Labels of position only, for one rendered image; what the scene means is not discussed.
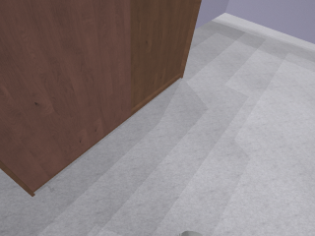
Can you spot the wardrobe door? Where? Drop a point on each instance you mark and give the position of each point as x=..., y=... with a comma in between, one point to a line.
x=158, y=35
x=65, y=80

